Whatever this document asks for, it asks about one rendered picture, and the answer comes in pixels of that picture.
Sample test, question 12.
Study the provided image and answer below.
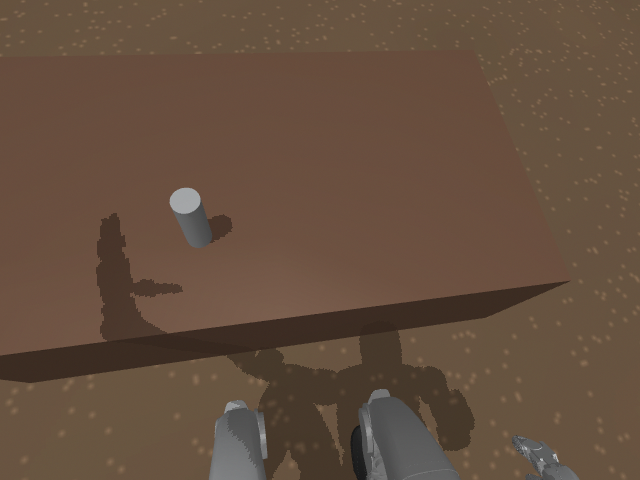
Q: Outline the right robot foot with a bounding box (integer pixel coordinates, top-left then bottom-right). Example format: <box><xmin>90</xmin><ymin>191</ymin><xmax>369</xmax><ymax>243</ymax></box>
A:
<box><xmin>351</xmin><ymin>425</ymin><xmax>367</xmax><ymax>480</ymax></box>

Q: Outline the right robot hand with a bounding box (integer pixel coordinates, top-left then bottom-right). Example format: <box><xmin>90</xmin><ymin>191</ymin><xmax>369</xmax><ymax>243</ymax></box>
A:
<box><xmin>512</xmin><ymin>435</ymin><xmax>580</xmax><ymax>480</ymax></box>

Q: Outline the can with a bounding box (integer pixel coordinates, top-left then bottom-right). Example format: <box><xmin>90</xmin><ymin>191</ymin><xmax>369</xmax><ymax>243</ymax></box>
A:
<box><xmin>170</xmin><ymin>188</ymin><xmax>212</xmax><ymax>248</ymax></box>

